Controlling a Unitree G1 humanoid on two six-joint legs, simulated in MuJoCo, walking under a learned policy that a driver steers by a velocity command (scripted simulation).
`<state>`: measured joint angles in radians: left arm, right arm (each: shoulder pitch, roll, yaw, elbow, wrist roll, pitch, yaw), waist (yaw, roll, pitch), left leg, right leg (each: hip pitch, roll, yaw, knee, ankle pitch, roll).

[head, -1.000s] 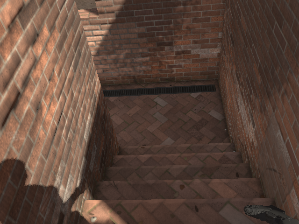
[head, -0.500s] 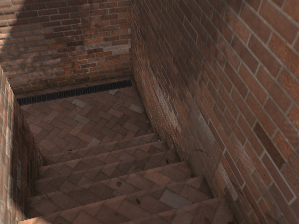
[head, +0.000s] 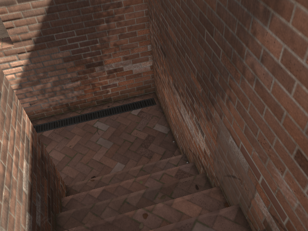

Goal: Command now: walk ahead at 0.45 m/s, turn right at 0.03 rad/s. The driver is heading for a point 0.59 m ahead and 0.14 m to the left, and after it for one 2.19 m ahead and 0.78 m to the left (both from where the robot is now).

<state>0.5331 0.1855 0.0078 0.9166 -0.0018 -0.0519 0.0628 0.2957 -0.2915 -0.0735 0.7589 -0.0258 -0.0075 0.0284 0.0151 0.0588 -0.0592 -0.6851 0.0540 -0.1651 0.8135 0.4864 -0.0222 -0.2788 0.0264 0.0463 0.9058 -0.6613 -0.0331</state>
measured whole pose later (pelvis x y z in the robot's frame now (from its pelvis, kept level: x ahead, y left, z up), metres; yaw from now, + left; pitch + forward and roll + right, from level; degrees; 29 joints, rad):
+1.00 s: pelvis +0.49 +0.10 -0.42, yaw +1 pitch +2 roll -4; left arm 0.51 0.10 -0.01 1.04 -0.01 -0.02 0.09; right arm 0.20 -0.19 -0.05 0.81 0.01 0.02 0.01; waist 0.06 0.08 -0.03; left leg -0.54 0.06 -0.18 0.56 0.43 -0.06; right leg -0.40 0.08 -0.01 1.12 -0.75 -0.01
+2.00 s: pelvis +0.58 +0.08 -0.54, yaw +3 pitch -1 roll -1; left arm 0.28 0.15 0.02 0.93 -0.05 0.07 0.09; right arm 0.50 -0.10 0.03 1.02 -0.05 0.02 -0.02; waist -0.04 -0.04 0.03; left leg -0.31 -0.04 0.03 0.71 -0.37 0.08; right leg -0.90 0.13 0.23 2.07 -0.43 0.03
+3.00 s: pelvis +0.65 +0.00 -0.52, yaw +5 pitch -2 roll +0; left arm 0.18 0.09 -0.03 0.92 0.00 0.00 0.00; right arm 0.46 -0.13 -0.01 1.03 -0.02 0.02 -0.07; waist -0.02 0.06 0.00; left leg -0.13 -0.03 -0.03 0.54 -0.35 0.04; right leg -0.53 -0.05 0.11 1.00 0.11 0.00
